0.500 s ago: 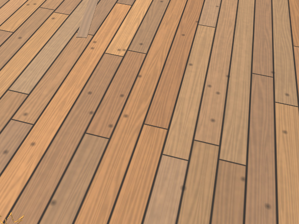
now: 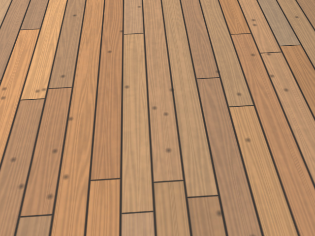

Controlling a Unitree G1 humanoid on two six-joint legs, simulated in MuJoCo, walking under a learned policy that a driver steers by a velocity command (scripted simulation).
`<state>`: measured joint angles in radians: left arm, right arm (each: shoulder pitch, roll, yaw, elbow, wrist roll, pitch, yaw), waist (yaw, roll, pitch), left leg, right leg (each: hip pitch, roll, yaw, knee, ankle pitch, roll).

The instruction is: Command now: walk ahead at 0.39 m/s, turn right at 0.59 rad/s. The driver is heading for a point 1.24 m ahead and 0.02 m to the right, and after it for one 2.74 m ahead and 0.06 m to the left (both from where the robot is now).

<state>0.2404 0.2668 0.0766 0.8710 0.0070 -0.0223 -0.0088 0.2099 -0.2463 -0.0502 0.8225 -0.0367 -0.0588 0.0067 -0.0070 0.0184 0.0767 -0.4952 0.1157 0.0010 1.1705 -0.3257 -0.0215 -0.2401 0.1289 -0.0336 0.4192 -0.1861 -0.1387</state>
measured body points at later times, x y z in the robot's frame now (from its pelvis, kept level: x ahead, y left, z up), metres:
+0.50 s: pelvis +0.18 +0.04 +0.00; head +0.22 +0.05 +0.45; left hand +0.33 +0.29 -0.14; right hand +0.25 -0.24 -0.11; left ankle +0.28 +0.10 -0.74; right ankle +0.09 -0.06 -0.66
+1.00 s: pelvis +0.20 +0.01 +0.01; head +0.20 +0.01 +0.46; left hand +0.32 +0.24 -0.14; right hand +0.18 -0.24 -0.14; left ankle +0.28 +0.10 -0.74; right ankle +0.14 -0.07 -0.74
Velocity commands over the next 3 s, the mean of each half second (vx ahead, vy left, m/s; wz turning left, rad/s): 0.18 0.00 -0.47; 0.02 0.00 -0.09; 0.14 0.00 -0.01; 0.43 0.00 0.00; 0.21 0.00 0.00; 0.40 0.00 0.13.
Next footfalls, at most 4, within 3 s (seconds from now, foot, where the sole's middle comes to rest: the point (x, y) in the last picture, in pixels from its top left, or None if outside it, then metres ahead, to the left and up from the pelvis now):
0.32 left None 0.32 0.09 -0.77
0.70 right None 0.18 -0.08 -0.77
2.00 right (197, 180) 0.69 -0.14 -0.77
2.48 left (162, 165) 0.77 0.02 -0.77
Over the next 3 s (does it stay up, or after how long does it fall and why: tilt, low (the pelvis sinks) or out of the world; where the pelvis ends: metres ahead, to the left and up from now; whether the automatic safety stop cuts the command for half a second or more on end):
stays up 0.88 -0.15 -0.01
